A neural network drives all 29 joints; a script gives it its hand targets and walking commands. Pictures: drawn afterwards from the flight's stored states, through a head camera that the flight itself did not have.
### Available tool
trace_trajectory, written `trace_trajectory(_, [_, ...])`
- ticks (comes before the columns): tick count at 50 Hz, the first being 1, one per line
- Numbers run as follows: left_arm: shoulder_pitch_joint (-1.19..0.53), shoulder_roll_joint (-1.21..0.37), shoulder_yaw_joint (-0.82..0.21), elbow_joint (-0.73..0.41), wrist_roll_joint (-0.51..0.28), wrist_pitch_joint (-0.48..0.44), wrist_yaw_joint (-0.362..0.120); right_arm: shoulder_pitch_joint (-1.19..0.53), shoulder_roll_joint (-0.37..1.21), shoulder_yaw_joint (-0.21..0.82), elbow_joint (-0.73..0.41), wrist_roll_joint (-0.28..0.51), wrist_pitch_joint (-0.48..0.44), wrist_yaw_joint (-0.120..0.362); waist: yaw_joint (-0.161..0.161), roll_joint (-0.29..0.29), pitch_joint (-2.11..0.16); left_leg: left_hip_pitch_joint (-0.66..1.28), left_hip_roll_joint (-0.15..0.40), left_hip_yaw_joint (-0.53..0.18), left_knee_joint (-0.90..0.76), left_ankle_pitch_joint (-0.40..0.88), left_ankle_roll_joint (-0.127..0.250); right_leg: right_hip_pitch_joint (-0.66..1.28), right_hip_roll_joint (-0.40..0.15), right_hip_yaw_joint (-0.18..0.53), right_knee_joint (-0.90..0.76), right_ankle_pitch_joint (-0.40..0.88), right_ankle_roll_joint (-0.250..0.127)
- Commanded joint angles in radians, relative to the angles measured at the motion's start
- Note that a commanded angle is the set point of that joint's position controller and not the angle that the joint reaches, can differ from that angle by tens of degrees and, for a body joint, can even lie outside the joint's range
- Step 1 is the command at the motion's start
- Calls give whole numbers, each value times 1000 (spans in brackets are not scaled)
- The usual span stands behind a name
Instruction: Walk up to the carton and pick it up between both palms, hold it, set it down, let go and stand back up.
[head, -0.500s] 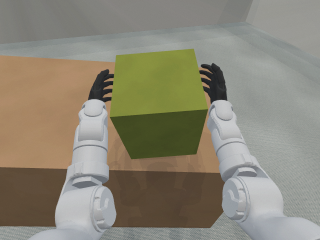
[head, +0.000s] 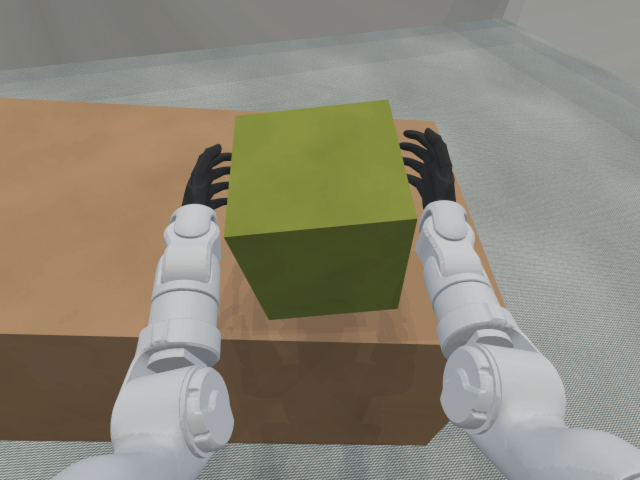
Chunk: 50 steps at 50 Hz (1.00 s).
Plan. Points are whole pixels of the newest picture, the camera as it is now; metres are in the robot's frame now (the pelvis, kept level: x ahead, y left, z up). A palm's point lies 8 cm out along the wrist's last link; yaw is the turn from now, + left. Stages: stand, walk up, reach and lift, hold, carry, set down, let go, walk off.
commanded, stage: set down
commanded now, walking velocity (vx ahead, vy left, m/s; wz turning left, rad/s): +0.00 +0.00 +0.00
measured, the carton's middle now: (323, 220) +0.45 +0.01 +0.07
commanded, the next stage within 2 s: none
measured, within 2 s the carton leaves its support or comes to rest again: neither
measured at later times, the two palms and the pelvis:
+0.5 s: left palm (207, 206) +0.41 +0.16 +0.12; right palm (434, 197) +0.42 -0.14 +0.14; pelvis +0.00 +0.00 +0.00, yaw -1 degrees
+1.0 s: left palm (217, 204) +0.44 +0.16 +0.10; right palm (431, 200) +0.44 -0.14 +0.12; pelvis +0.01 +0.00 +0.00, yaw -2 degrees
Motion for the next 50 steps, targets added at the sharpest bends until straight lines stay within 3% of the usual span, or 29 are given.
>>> trace_trajectory(1, [-602,-427,-254,-91,-53,-91,-91,-501,425,247,-19,-40,1,130,-2,49,-396,160,-36,90,35,394,-18,78,46,-90,32,378,43])
trace_trajectory(7, [-611,-425,-218,-65,-38,-102,-99,-491,453,222,-32,-80,4,131,2,44,-408,85,-43,100,18,352,-5,130,33,-73,57,446,56])
trace_trajectory(11, [-621,-413,-196,-29,-24,-106,-93,-487,439,168,5,-110,14,146,2,72,-401,126,-38,100,21,342,-14,61,36,-84,39,350,46])
trace_trajectory(14, [-632,-418,-193,-30,-28,-117,-87,-502,444,164,-6,-116,9,152,1,65,-434,126,-33,103,36,387,-15,57,37,-85,50,395,44])
trace_trajectory(19, [-640,-394,-145,3,-20,-126,-91,-515,464,150,-21,-139,17,155,14,38,-432,57,-40,111,15,329,7,108,28,-71,70,431,62])
trace_trajectory(25, [-666,-378,-113,26,-3,-139,-87,-505,474,99,-16,-185,30,170,12,30,-443,71,-35,118,8,300,12,60,28,-75,61,370,65])
trace_trajectory(29, [-663,-380,-91,57,16,-139,-84,-507,455,65,7,-203,37,183,13,61,-436,108,-29,119,20,339,2,15,32,-82,51,329,55])
trace_trajectory(33, [-666,-359,-50,74,20,-139,-79,-509,459,40,6,-221,52,195,34,46,-422,87,-28,125,16,330,10,-2,30,-74,49,317,59])
trace_trajectory(37, [-673,-365,-61,65,19,-140,-80,-503,462,25,-2,-229,59,200,15,54,-472,133,-22,126,32,370,8,-43,34,-74,51,318,64])
trace_trajectory(42, [-676,-372,-57,92,19,-162,-65,-509,469,8,8,-251,45,205,33,73,-498,182,-8,117,77,491,-5,-119,39,-90,47,318,52])
trace_trajectory(45, [-658,-373,-52,105,29,-150,-69,-509,453,-10,13,-256,52,209,21,80,-487,191,-6,115,80,498,-4,-148,35,-85,45,323,58])
trace_trajectory(48, [-662,-367,-47,121,17,-159,-73,-513,473,5,9,-263,49,205,25,64,-500,156,-12,113,90,524,7,-124,31,-89,68,407,67])
trace_trajectory(50, [-652,-353,-27,129,25,-164,-80,-502,492,14,6,-267,57,199,31,51,-497,91,-20,120,72,465,22,-70,21,-69,78,457,78])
